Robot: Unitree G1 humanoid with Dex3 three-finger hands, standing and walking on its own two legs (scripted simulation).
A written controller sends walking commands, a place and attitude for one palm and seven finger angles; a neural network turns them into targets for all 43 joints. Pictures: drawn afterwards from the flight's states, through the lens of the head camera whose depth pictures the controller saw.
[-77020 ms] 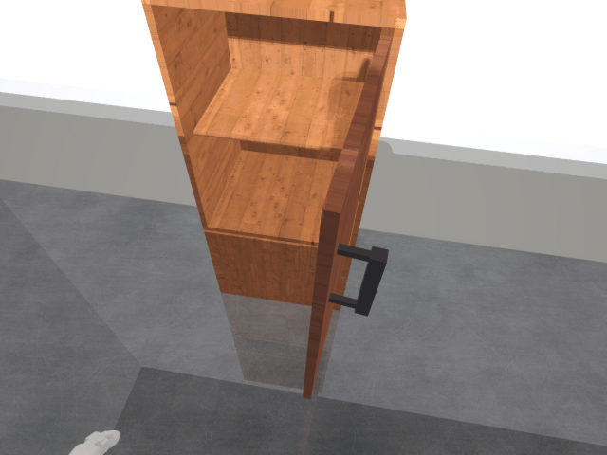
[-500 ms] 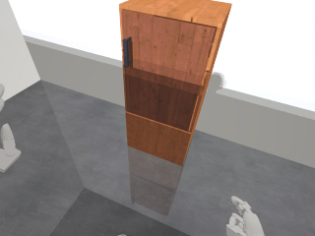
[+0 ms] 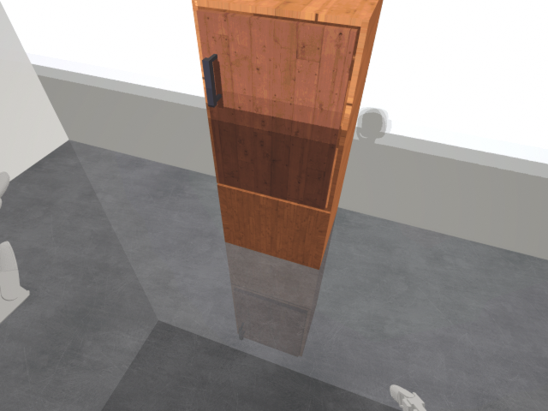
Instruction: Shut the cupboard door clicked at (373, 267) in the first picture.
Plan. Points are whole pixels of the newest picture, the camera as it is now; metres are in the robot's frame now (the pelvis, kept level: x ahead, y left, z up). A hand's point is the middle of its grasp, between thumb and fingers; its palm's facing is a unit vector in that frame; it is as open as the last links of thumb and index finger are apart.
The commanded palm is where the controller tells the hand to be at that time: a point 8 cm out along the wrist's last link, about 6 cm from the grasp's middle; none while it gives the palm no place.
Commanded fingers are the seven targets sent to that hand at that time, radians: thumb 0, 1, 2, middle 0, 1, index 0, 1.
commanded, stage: stop stepping back and stand still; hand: left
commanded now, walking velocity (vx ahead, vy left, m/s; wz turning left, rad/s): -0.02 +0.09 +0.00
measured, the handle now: (213, 80) +0.95 +0.21 +0.06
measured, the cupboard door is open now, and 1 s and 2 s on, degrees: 0 0 0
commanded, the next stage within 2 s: let the arm hang, fingers relaxed in 1.20 s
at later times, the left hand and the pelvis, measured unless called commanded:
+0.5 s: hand (21, 248) +0.24 +0.29 +0.19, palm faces +0.45 -0.74 -0.49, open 7.4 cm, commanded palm +0.18 +0.32 +0.18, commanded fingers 0.00 0.90 0.90 -0.20 -0.30 -0.20 -0.30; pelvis +0.04 +0.02 +0.00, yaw +0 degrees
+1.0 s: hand out of the picture +0.22 +0.33 +0.16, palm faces +0.46 -0.78 -0.43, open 7.4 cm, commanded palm +0.16 +0.36 +0.18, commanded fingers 0.00 0.90 0.90 -0.20 -0.30 -0.20 -0.30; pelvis +0.02 +0.06 +0.01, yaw +1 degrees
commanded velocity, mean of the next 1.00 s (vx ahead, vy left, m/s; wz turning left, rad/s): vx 0.00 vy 0.00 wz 0.00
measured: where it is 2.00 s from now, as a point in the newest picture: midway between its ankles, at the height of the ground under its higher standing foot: outside the picture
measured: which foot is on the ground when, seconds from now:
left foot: up 0.00-0.26, down 0.28-1.00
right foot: down 0.00-1.00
